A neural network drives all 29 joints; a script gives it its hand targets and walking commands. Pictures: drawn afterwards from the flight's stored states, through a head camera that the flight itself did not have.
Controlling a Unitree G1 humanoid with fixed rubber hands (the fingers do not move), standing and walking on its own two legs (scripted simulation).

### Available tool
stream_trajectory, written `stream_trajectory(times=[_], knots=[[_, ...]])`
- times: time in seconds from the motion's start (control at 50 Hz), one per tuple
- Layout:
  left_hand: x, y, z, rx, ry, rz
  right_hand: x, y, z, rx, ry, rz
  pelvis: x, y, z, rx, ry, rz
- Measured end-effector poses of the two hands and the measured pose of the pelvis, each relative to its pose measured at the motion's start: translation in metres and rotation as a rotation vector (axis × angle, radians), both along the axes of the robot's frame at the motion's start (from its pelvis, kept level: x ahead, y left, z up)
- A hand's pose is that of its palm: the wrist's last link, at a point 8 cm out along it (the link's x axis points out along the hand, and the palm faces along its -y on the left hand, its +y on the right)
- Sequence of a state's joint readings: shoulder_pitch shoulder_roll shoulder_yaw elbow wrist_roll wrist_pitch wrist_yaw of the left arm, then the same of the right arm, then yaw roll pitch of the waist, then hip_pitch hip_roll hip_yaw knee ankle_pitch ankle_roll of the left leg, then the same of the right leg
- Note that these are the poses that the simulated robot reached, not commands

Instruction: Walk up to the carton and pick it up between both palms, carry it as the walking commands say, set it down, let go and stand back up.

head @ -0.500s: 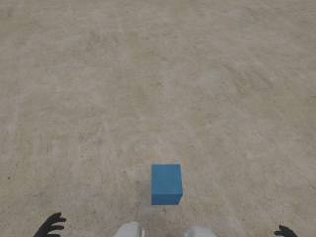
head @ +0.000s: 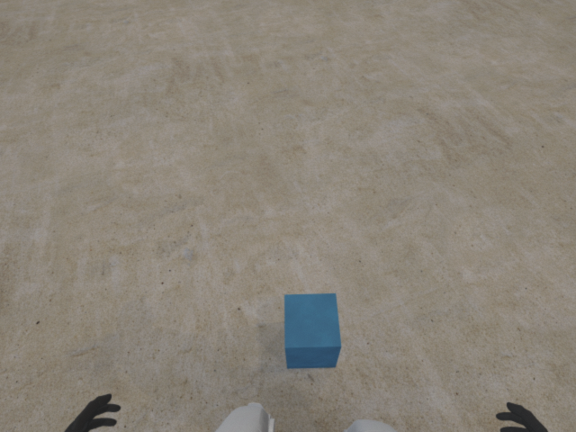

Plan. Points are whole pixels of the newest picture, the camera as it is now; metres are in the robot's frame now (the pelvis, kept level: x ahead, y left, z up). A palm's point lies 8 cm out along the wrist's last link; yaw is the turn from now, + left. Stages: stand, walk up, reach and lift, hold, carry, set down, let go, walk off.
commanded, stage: walk up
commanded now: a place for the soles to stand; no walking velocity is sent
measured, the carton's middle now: (310, 332) +0.47 -0.03 -0.63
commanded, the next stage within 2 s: reach and lift in 0.78 s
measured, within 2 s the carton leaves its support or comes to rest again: neither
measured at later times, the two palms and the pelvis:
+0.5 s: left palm out of the picture +0.11 +0.31 -0.09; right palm out of the picture +0.09 -0.33 -0.09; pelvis +0.00 +0.00 +0.00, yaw +0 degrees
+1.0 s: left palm (107, 429) +0.15 +0.29 -0.10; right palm out of the picture +0.11 -0.29 -0.09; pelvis -0.01 +0.00 +0.00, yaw +0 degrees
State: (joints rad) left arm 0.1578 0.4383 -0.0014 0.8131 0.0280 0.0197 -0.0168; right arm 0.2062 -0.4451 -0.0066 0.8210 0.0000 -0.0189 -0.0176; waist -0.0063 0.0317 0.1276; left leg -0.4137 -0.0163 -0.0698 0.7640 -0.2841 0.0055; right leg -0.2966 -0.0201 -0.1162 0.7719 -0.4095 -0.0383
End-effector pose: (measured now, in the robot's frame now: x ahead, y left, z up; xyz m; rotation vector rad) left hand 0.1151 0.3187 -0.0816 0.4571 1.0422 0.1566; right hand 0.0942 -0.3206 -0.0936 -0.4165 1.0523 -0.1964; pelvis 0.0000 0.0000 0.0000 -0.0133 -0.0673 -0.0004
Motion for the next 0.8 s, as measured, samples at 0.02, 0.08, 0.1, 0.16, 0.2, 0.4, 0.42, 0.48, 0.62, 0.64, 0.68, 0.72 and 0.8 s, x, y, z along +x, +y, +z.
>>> stream_trajectory(times=[0.02, 0.08, 0.1, 0.16, 0.2, 0.4, 0.42, 0.48, 0.62, 0.64, 0.68, 0.72, 0.8], knots=[[0.000, 0.000, -0.001, -0.006, -0.005, 0.000, -0.001, 0.000, 0.002, -0.006, -0.004, 0.000, -0.001, 0.001, 0.000, -0.001, -0.001, 0.000], [-0.002, 0.000, -0.007, -0.025, -0.012, -0.001, -0.003, 0.000, 0.009, -0.025, -0.011, -0.001, -0.004, 0.003, 0.000, -0.003, -0.005, 0.000], [-0.002, -0.001, -0.009, -0.032, -0.013, -0.002, -0.004, -0.001, 0.011, -0.032, -0.012, -0.002, -0.005, 0.003, 0.000, -0.004, -0.006, 0.000], [-0.004, -0.004, -0.015, -0.052, -0.012, -0.003, -0.006, -0.004, 0.018, -0.051, -0.011, -0.003, -0.006, 0.003, 0.000, -0.003, -0.007, 0.001], [-0.005, -0.007, -0.018, -0.061, -0.005, -0.003, -0.007, -0.006, 0.021, -0.060, -0.006, -0.003, -0.007, 0.002, 0.000, -0.001, -0.005, 0.001], [-0.007, -0.009, -0.014, -0.038, 0.028, 0.008, -0.003, -0.010, 0.013, -0.036, 0.010, 0.000, -0.002, -0.005, 0.002, 0.009, 0.007, 0.002], [-0.007, -0.008, -0.012, -0.032, 0.028, 0.009, -0.003, -0.009, 0.012, -0.031, 0.011, 0.001, -0.002, -0.005, 0.002, 0.009, 0.008, 0.003], [-0.006, -0.005, -0.008, -0.019, 0.027, 0.010, -0.002, -0.006, 0.007, -0.017, 0.011, 0.003, -0.001, -0.004, 0.002, 0.009, 0.008, 0.004], [-0.006, -0.003, -0.005, -0.013, 0.018, 0.011, -0.001, -0.004, 0.005, -0.009, 0.003, 0.003, -0.002, -0.003, 0.002, 0.009, 0.007, 0.004], [-0.006, -0.003, -0.005, -0.015, 0.018, 0.011, -0.001, -0.004, 0.006, -0.011, 0.003, 0.003, -0.002, -0.003, 0.002, 0.009, 0.007, 0.004], [-0.006, -0.004, -0.006, -0.018, 0.016, 0.011, -0.001, -0.004, 0.007, -0.014, 0.001, 0.003, -0.002, -0.002, 0.002, 0.008, 0.007, 0.004], [-0.006, -0.004, -0.008, -0.023, 0.016, 0.011, -0.001, -0.004, 0.009, -0.019, 0.001, 0.003, -0.002, -0.002, 0.002, 0.008, 0.007, 0.005], [-0.006, -0.005, -0.011, -0.031, 0.017, 0.010, -0.001, -0.005, 0.011, -0.027, 0.002, 0.003, -0.002, -0.002, 0.002, 0.008, 0.007, 0.005]])
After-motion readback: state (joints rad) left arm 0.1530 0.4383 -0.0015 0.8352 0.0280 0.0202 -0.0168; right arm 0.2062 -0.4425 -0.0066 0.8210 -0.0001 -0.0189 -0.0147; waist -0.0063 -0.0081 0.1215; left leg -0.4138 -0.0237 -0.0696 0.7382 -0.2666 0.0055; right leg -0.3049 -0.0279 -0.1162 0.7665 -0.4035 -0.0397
